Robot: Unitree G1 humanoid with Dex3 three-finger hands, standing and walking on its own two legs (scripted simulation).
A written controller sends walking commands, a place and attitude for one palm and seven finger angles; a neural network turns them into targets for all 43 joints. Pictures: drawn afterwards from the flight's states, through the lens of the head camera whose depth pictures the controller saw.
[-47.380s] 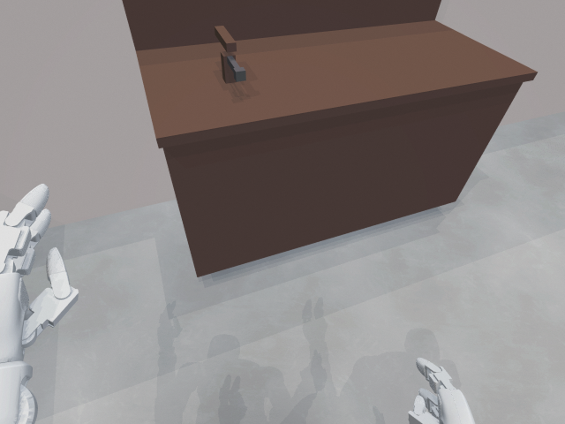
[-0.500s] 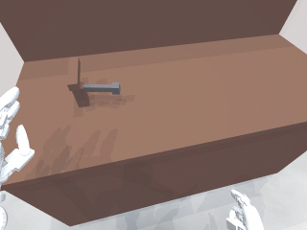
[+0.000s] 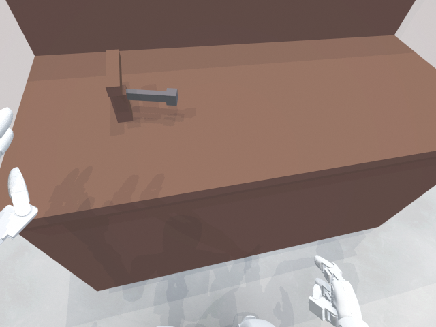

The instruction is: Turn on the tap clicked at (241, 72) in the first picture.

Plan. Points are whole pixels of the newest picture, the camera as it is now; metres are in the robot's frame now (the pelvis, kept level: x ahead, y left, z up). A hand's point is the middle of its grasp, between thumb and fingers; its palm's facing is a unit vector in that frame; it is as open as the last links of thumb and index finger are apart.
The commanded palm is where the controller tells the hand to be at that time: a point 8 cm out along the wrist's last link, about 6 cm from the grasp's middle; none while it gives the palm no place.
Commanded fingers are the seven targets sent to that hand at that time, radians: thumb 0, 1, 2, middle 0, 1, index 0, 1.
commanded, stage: step back with the hand held close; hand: left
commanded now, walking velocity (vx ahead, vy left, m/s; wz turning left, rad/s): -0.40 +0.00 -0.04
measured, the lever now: (171, 96) +0.58 +0.15 +0.07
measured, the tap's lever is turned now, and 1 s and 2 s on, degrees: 76 76 76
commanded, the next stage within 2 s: stop stepping back and stand still in 0.16 s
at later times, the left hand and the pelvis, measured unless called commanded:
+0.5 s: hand out of the picture +0.05 +0.27 +0.18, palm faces +0.50 -0.81 -0.31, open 7.4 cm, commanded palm +0.00 +0.29 +0.18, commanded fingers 0.00 0.90 0.90 -0.20 -0.30 -0.20 -0.30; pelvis -0.14 +0.00 +0.00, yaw +3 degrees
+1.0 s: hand out of the picture +0.00 +0.26 +0.18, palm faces +0.43 -0.84 -0.33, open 7.4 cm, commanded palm -0.06 +0.28 +0.18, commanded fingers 0.00 0.90 0.90 -0.20 -0.30 -0.20 -0.30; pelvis -0.22 +0.00 -0.02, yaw -1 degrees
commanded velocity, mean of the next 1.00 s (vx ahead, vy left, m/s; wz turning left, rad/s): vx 0.10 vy -0.01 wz -0.01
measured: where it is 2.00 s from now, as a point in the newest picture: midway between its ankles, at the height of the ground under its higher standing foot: outside the picture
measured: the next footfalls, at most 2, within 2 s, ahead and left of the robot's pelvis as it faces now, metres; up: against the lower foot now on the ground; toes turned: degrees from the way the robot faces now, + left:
right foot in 0.08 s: +0.08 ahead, -0.12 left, +0.00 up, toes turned +1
left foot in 0.34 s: -0.10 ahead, +0.12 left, +0.00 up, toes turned +3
